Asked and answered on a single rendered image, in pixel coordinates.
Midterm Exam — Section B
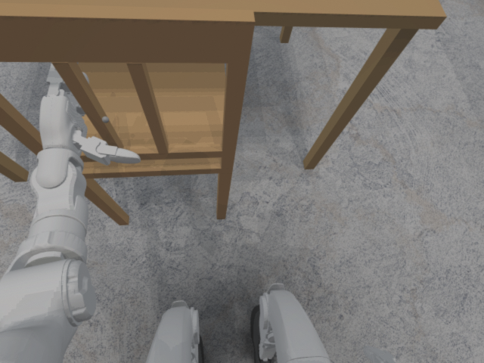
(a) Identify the table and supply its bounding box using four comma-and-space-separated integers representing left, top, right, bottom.
0, 0, 447, 182

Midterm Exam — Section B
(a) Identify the robot left thigh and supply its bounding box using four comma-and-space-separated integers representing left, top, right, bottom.
146, 306, 200, 363

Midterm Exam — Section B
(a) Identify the right robot shin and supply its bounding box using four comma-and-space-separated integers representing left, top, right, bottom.
259, 284, 296, 360

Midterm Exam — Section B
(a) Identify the robot left hand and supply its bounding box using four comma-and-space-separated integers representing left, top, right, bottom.
39, 64, 141, 166

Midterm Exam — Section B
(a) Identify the robot left upper arm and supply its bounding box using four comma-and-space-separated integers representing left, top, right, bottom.
0, 259, 97, 363

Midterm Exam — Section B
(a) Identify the robot left forearm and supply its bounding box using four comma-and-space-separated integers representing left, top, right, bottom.
0, 147, 88, 283

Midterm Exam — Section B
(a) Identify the robot right hand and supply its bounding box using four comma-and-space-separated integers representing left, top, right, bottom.
363, 346, 396, 363

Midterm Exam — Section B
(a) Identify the chair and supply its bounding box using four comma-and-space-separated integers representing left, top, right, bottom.
0, 3, 255, 225

